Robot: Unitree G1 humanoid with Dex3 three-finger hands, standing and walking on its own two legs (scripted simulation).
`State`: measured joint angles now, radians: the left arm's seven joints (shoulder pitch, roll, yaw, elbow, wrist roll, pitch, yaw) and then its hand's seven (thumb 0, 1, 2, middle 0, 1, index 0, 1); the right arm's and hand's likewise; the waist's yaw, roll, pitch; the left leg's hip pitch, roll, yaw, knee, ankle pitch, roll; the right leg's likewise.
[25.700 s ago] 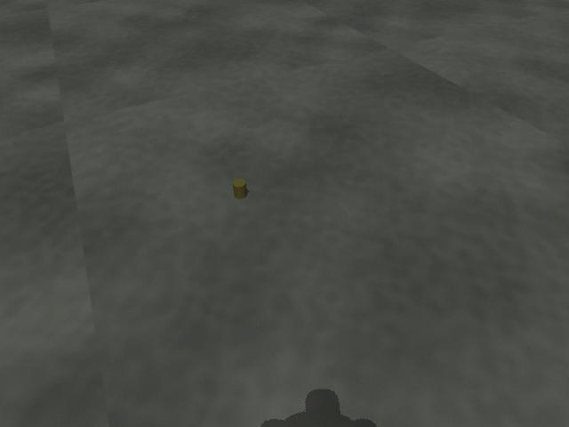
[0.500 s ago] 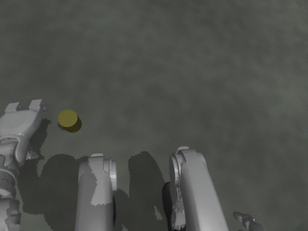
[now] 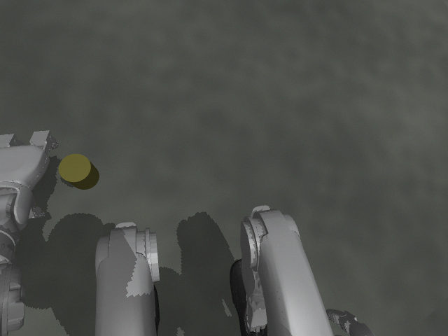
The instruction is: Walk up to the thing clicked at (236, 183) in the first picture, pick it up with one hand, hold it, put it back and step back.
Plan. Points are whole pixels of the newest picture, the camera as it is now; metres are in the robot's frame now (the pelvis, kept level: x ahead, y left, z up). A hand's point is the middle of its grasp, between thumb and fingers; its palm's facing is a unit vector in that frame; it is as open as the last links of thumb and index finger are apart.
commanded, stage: rise first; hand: left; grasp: from above
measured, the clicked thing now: (80, 172) +0.47 +0.27 -0.31
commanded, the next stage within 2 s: approach in 0.40 s
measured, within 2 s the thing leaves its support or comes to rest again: neither
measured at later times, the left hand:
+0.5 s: hand (41, 181) +0.42 +0.30 -0.19, palm faces -0.44 -0.07 -0.89, open 14.1 cm
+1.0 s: hand (86, 146) +0.50 +0.23 -0.20, palm faces -0.36 -0.04 -0.93, open 14.1 cm
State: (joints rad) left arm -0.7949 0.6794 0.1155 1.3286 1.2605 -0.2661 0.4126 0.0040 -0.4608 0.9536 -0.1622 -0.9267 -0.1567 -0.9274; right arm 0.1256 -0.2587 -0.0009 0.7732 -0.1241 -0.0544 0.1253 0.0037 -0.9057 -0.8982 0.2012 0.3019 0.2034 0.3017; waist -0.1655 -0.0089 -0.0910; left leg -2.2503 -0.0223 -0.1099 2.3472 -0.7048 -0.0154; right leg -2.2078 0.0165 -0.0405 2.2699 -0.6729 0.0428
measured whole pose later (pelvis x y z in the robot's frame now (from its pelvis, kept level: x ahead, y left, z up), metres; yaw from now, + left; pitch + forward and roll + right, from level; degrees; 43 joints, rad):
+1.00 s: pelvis +0.00 +0.00 -0.03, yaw -2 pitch +35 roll -8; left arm -1.03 0.69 0.11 1.55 1.31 -0.13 0.55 0.00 -0.54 1.01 -0.08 -1.05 -0.08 -1.04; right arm 0.16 -0.28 0.08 0.75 -0.16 -0.08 0.15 0.00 -0.91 -0.89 0.20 0.30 0.20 0.30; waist -0.32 0.00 -0.04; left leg -2.33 -0.01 -0.14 2.43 -0.71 -0.02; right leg -2.29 0.04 -0.06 2.33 -0.65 0.04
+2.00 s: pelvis +0.01 +0.00 -0.04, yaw -5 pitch +32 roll -10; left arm -0.97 0.84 0.19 1.62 1.22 -0.19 0.52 0.00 -0.51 0.97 -0.07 -1.02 -0.08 -1.01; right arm 0.15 -0.29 0.17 0.74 -0.22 -0.15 0.25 0.00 -0.90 -0.90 0.20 0.30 0.20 0.30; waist -0.34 -0.03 0.10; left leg -2.34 -0.01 -0.19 2.52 -0.75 -0.02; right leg -2.29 0.05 -0.10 2.39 -0.67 0.06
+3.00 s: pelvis +0.00 +0.01 -0.05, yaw -8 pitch +27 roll -13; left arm -0.98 0.95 0.12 1.75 1.29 -0.31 0.64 0.00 -0.49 0.97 -0.09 -1.04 -0.09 -1.03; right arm 0.12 -0.33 0.26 0.72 -0.27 -0.21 0.28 0.00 -0.90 -0.90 0.20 0.30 0.20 0.30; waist -0.36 -0.11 0.14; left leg -2.32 -0.01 -0.25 2.56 -0.74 -0.02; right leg -2.24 0.06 -0.15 2.37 -0.64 0.07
